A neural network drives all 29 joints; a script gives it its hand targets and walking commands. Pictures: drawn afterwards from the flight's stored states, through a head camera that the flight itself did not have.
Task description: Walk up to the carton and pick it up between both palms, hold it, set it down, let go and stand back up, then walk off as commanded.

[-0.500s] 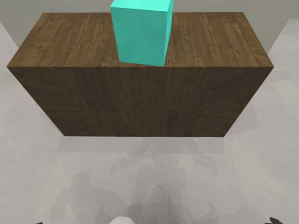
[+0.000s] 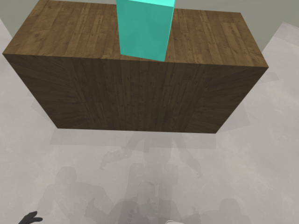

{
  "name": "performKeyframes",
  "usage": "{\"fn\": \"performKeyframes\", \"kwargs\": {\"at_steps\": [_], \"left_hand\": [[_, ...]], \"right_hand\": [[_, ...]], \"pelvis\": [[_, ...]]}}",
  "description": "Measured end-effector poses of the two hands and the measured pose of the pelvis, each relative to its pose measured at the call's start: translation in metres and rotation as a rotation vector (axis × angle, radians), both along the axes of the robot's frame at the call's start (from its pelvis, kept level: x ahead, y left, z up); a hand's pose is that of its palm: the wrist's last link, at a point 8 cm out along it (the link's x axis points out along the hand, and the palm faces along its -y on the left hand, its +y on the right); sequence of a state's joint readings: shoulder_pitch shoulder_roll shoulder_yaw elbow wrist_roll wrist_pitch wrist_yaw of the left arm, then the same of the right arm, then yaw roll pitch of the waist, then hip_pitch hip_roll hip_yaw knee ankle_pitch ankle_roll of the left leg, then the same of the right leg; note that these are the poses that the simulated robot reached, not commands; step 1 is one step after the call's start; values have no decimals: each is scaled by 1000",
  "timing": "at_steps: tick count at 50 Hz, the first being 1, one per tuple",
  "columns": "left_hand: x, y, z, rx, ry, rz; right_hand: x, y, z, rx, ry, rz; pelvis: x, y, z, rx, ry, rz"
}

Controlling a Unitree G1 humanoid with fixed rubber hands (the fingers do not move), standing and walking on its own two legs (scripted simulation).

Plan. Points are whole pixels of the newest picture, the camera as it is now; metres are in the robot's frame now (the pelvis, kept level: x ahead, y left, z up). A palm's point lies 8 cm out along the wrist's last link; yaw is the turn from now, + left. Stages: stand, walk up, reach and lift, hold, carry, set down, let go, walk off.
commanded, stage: walk off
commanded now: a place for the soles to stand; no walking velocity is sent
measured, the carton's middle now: (149, 15) +0.94 +0.06 +0.02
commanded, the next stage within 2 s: stand in 1.58 s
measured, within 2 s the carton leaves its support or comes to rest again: neither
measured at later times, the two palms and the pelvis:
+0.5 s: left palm out of the picture +0.11 +0.33 -0.10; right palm out of the picture +0.07 -0.30 -0.09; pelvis -0.02 +0.02 -0.01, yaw -1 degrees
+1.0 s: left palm out of the picture +0.02 +0.32 -0.10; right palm out of the picture +0.08 -0.32 -0.08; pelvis -0.03 +0.01 +0.00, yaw -1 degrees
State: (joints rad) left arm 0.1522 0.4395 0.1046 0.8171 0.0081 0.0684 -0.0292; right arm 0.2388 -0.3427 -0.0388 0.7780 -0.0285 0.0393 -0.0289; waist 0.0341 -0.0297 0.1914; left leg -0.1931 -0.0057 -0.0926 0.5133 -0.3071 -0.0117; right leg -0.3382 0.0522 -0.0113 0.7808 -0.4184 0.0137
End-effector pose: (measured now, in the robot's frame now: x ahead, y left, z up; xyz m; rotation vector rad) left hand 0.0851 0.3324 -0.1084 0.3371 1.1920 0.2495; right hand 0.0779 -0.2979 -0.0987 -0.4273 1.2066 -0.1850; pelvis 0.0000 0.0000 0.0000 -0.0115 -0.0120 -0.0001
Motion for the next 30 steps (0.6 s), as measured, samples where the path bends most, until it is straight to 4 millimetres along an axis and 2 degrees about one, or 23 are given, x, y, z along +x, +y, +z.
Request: {"fn": "performKeyframes", "kwargs": {"at_steps": [6, 9, 12, 17, 21, 25, 27, 30], "left_hand": [[-39, -18, 0, 24, 44, 48], [-49, -26, 4, 24, 40, 70], [-44, -34, 7, 12, 3, 77], [-16, -38, 11, -16, -97, 39], [7, -26, 13, -22, -165, -1], [22, 1, 8, -9, -203, -33], [22, 16, 5, 12, -199, -31], [12, 28, 4, 17, -155, -19]], "right_hand": [[12, -37, -5, -32, -29, 13], [25, -50, 1, -54, -84, -9], [34, -50, 7, -47, -139, -17], [34, -34, 13, -15, -194, -16], [21, -16, 12, -7, -193, -20], [-4, 3, 5, -20, -170, -31], [-22, 12, 1, -14, -136, -47], [-46, 23, 2, 1, -73, -67]], "pelvis": [[-3, -15, -6, 3, -26, 6], [-3, -16, -6, 26, -46, -10], [-3, -15, -3, 42, -52, -16], [-6, -10, 0, 54, -45, -20], [-11, 0, -2, 39, -37, -16], [-21, 18, -11, 12, -37, -10], [-27, 23, -14, 29, -55, -31], [-31, 24, -8, 24, -53, -23]]}}
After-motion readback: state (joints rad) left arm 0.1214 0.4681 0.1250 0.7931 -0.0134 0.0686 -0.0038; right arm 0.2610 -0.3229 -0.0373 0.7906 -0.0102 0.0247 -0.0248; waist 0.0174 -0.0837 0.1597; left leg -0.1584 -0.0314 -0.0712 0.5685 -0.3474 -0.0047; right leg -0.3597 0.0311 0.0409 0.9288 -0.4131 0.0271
